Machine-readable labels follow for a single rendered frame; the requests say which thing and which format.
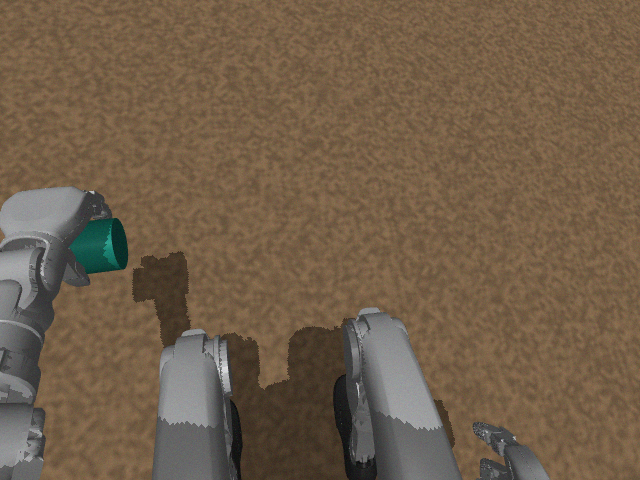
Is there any right robot foot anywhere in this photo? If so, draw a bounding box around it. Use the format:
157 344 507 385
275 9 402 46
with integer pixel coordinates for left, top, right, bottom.
333 374 377 480

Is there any right robot hand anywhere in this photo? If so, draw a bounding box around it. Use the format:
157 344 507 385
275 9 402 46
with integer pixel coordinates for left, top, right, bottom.
473 422 551 480

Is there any can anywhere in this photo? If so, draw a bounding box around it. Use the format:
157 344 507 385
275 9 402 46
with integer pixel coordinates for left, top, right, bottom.
69 218 128 274

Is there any left robot hand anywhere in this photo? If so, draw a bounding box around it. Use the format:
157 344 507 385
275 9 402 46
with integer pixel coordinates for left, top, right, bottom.
0 186 112 287

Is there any left robot arm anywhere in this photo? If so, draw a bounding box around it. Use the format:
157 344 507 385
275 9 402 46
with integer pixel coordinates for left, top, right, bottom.
0 231 69 480

